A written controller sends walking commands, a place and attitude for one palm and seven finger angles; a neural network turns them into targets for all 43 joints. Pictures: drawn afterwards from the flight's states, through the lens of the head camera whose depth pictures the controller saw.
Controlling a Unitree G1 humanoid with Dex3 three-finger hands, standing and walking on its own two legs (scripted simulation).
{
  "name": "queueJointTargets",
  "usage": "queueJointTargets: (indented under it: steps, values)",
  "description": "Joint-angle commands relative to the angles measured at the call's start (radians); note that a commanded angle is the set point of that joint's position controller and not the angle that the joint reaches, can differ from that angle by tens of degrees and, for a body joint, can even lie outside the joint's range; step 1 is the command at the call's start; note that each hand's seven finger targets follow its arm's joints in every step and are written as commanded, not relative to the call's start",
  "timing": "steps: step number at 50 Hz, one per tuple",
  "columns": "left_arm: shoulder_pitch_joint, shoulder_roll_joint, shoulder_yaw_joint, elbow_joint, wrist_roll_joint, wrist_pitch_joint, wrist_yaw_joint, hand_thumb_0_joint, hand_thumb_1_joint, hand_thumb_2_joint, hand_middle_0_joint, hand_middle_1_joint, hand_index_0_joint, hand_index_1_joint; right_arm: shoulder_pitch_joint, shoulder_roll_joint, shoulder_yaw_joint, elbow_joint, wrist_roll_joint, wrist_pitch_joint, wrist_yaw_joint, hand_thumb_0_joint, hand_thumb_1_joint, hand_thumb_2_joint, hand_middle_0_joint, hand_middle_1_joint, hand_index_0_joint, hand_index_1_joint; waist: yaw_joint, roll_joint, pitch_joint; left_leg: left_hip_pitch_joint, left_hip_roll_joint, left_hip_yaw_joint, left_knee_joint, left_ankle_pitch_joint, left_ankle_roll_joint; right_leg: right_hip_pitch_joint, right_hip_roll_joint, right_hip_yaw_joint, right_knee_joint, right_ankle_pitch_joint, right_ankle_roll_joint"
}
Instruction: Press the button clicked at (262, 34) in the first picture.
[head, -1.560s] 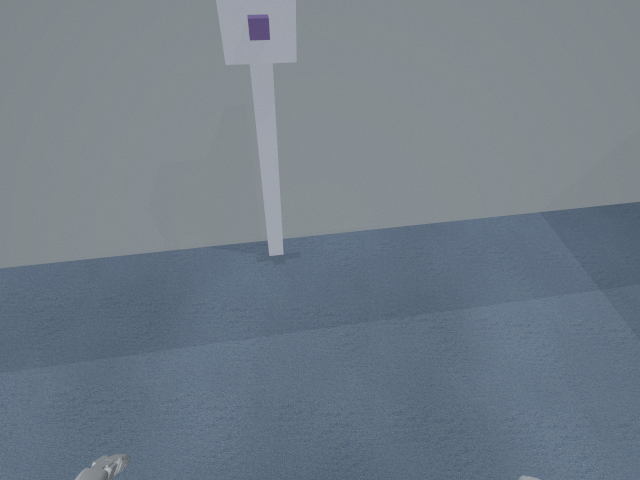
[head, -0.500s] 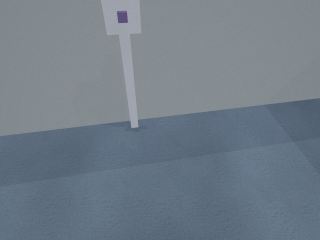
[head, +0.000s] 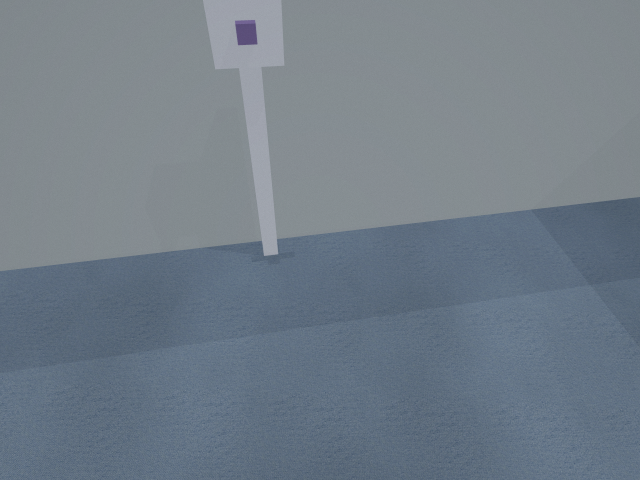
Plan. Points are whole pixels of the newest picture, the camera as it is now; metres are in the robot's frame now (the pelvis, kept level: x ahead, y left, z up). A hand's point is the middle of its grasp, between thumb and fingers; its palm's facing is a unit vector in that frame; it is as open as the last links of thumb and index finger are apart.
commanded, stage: walk to a spot facing it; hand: left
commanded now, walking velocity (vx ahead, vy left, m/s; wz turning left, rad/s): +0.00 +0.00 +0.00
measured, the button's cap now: (246, 32) +1.05 +0.24 +0.12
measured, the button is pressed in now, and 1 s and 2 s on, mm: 0 0 0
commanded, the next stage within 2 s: turn to face it in 1.26 s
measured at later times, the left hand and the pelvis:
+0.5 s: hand out of the picture +0.08 +0.16 -0.18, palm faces -0.08 -0.97 -0.22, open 7.3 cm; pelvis +0.08 -0.04 -0.02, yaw -9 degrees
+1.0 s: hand (230, 346) +0.38 +0.19 -0.20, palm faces -0.33 -0.92 -0.20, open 7.4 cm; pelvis +0.28 +0.00 -0.02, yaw -26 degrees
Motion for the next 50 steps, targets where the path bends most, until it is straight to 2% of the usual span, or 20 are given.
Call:
queueJointTargets:
  steps: [1,4,7,13,16,19,20,21,22,26,29,34,38,40,41,42,43,44,46,50]
  values:
    - [-0.038,0.206,0.036,-0.065,-0.004,-0.022,0.015,0.000,0.900,0.900,-0.200,-0.300,-0.200,-0.300,-0.047,-0.217,-0.041,-0.064,-0.004,-0.023,-0.011,0.000,-0.900,-0.900,0.200,0.300,0.200,0.300,0.000,0.009,-0.063,0.022,0.122,-0.100,-0.060,0.153,0.030,0.010,-0.116,0.086,-0.050,0.159,-0.035]
    - [-0.042,0.206,0.037,-0.065,-0.004,-0.022,0.015,0.000,0.900,0.900,-0.200,-0.300,-0.200,-0.300,-0.048,-0.216,-0.041,-0.064,-0.003,-0.022,-0.011,0.000,-0.900,-0.900,0.200,0.300,0.200,0.300,-0.001,0.000,-0.057,0.022,0.122,-0.102,-0.062,0.141,0.029,0.006,-0.116,0.087,-0.055,0.146,-0.034]
    - [0.044,0.085,0.018,-0.044,-0.001,0.009,0.014,0.000,0.900,0.900,-0.200,-0.300,-0.200,-0.300,0.035,-0.093,-0.018,-0.042,-0.015,0.000,-0.008,0.000,-0.900,-0.900,0.200,0.300,0.200,0.300,0.000,0.003,-0.059,0.033,0.120,-0.056,-0.024,-0.065,0.010,-0.044,-0.090,0.104,-0.032,-0.058,-0.029]
    - [0.096,0.073,0.051,-0.117,0.008,0.019,-0.019,0.000,0.900,0.900,-0.200,-0.300,-0.200,-0.300,0.096,-0.156,-0.065,-0.093,-0.019,0.005,-0.009,0.000,-0.900,-0.900,0.200,0.300,0.200,0.300,-0.006,0.082,0.098,-0.027,0.223,-0.158,-0.080,-0.465,0.082,-0.284,0.011,0.084,0.145,-0.306,-0.045]
    - [0.100,0.017,0.060,-0.154,0.007,0.004,-0.030,0.000,0.900,0.900,-0.200,-0.300,-0.200,-0.300,0.122,-0.164,-0.084,-0.110,-0.015,-0.017,-0.013,0.000,-0.900,-0.900,0.200,0.300,0.200,0.300,-0.010,0.178,0.079,0.046,0.344,-0.189,-0.094,-0.277,0.151,-0.342,0.008,-0.038,0.346,-0.250,-0.021]
    - [0.210,-0.007,0.074,-0.132,0.010,-0.014,-0.034,0.000,0.900,0.900,-0.200,-0.300,-0.200,-0.300,0.099,-0.120,-0.080,-0.124,-0.018,-0.022,-0.012,0.000,-0.900,-0.900,0.200,0.300,0.200,0.300,0.051,0.104,0.047,-0.092,0.283,-0.015,0.158,-0.083,0.091,-0.104,-0.002,-0.064,0.188,-0.182,-0.036]
    - [0.346,0.053,0.089,-0.093,0.015,-0.028,-0.026,0.000,0.900,0.900,-0.200,-0.300,-0.200,-0.300,0.066,-0.065,-0.069,-0.150,-0.013,-0.021,-0.008,0.000,-0.900,-0.900,0.200,0.300,0.200,0.300,0.112,-0.128,0.018,-0.304,0.164,0.115,0.478,-0.114,0.017,0.110,-0.106,0.175,0.002,-0.141,-0.090]
    - [0.483,0.159,0.111,-0.057,0.011,-0.039,-0.005,0.000,0.900,0.900,-0.200,-0.300,-0.200,-0.300,-0.010,0.010,-0.049,-0.220,-0.011,-0.031,0.001,0.000,-0.900,-0.900,0.200,0.300,0.200,0.300,0.146,-0.407,0.016,-0.615,0.024,0.157,0.765,-0.399,-0.036,0.252,-0.346,0.608,-0.147,0.022,-0.191]
    - [0.535,0.142,0.105,-0.043,-0.003,-0.041,0.015,0.000,0.900,0.900,-0.200,-0.300,-0.200,-0.300,-0.071,-0.022,-0.053,-0.243,-0.015,-0.040,-0.003,0.000,-0.900,-0.900,0.200,0.300,0.200,0.300,0.159,-0.258,0.008,-0.654,0.059,0.028,0.833,-0.378,-0.025,0.274,-0.373,0.650,-0.130,0.157,-0.242]
    - [0.388,0.025,0.076,-0.079,0.006,-0.056,0.018,0.000,0.900,0.900,-0.200,-0.300,-0.200,-0.300,-0.041,0.021,-0.062,-0.208,-0.020,-0.037,0.006,0.000,-0.900,-0.900,0.200,0.300,0.200,0.300,0.058,-0.019,0.067,-0.604,0.122,0.008,0.821,-0.161,-0.041,0.121,-0.273,0.409,-0.112,0.200,-0.239]
    - [0.367,0.005,0.075,-0.077,0.007,-0.070,0.020,0.000,0.900,0.900,-0.200,-0.300,-0.200,-0.300,-0.004,0.052,-0.066,-0.203,-0.016,-0.022,0.016,0.000,-0.900,-0.900,0.200,0.300,0.200,0.300,0.021,-0.049,0.060,-0.566,0.116,0.032,0.754,-0.055,-0.062,0.064,-0.214,0.291,-0.141,0.236,-0.209]
    - [0.380,-0.015,0.077,-0.060,0.011,-0.073,0.029,0.000,0.900,0.900,-0.200,-0.300,-0.200,-0.300,-0.085,0.077,-0.067,-0.254,-0.010,-0.029,0.028,0.000,-0.900,-0.900,0.200,0.300,0.200,0.300,0.035,-0.104,0.071,-0.543,0.107,0.057,0.554,0.032,-0.058,0.075,-0.173,0.237,-0.141,0.302,-0.184]
    - [0.351,0.005,0.093,-0.067,0.015,-0.063,0.033,0.000,0.900,0.900,-0.200,-0.300,-0.200,-0.300,-0.090,0.083,-0.065,-0.274,-0.002,-0.047,0.024,0.000,-0.900,-0.900,0.200,0.300,0.200,0.300,0.038,-0.162,0.049,-0.329,0.060,0.086,0.326,-0.004,-0.030,0.055,-0.168,0.229,-0.065,0.455,-0.155]
    - [0.311,0.015,0.103,-0.079,0.007,-0.064,0.034,0.000,0.900,0.900,-0.200,-0.300,-0.200,-0.300,0.103,0.043,-0.077,-0.215,-0.008,-0.059,0.001,0.000,-0.900,-0.900,0.200,0.300,0.200,0.300,-0.052,-0.120,-0.050,-0.052,0.021,0.093,0.167,0.075,-0.012,0.015,-0.118,0.197,0.145,0.596,-0.119]
    - [0.323,-0.007,0.105,-0.083,0.000,-0.064,0.029,0.000,0.900,0.900,-0.200,-0.300,-0.200,-0.300,0.259,-0.020,-0.091,-0.169,-0.014,-0.062,-0.015,0.000,-0.900,-0.900,0.200,0.300,0.200,0.300,-0.106,-0.054,-0.156,0.203,0.091,0.049,0.143,0.139,0.001,-0.086,-0.074,0.169,0.342,0.478,-0.092]
    - [0.372,-0.073,0.103,-0.094,-0.015,-0.056,0.018,0.000,0.900,0.900,-0.200,-0.300,-0.200,-0.300,0.385,-0.151,-0.122,-0.144,-0.025,-0.064,-0.024,0.000,-0.900,-0.900,0.200,0.300,0.200,0.300,-0.129,0.247,-0.296,0.438,0.390,-0.291,0.148,0.271,0.083,-0.303,0.072,0.034,0.679,-0.087,-0.035]
    - [0.361,-0.093,0.095,-0.117,-0.016,-0.058,0.012,0.000,0.900,0.900,-0.200,-0.300,-0.200,-0.300,0.414,-0.172,-0.112,-0.138,-0.019,-0.054,-0.023,0.000,-0.900,-0.900,0.200,0.300,0.200,0.300,-0.110,0.311,-0.324,0.396,0.549,-0.505,0.014,0.346,0.158,-0.414,0.085,0.050,0.925,-0.411,-0.027]
    - [0.319,-0.069,0.101,-0.124,-0.007,-0.049,0.015,0.000,0.900,0.900,-0.200,-0.300,-0.200,-0.300,0.308,-0.114,-0.099,-0.166,-0.014,-0.045,-0.017,0.000,-0.900,-0.900,0.200,0.300,0.200,0.300,-0.072,0.191,-0.191,0.198,0.551,-0.432,-0.051,0.172,0.192,-0.409,0.008,0.055,0.998,-0.383,-0.033]
    - [0.235,-0.083,0.106,-0.137,0.011,-0.030,-0.005,0.000,0.900,0.900,-0.200,-0.300,-0.200,-0.300,0.166,0.005,-0.067,-0.193,-0.016,-0.060,-0.023,0.000,-0.900,-0.900,0.200,0.300,0.200,0.300,-0.018,0.173,-0.008,-0.051,0.437,-0.246,-0.089,0.145,0.131,-0.433,-0.053,0.019,1.011,-0.227,-0.008]
    - [0.262,-0.116,0.104,-0.143,0.012,0.028,-0.025,0.000,0.900,0.900,-0.200,-0.300,-0.200,-0.300,0.128,0.052,-0.056,-0.183,-0.017,-0.066,-0.030,0.000,-0.900,-0.900,0.200,0.300,0.200,0.300,0.042,0.158,-0.017,-0.158,0.339,0.057,-0.074,0.303,0.100,-0.356,-0.077,-0.037,0.915,-0.120,0.016]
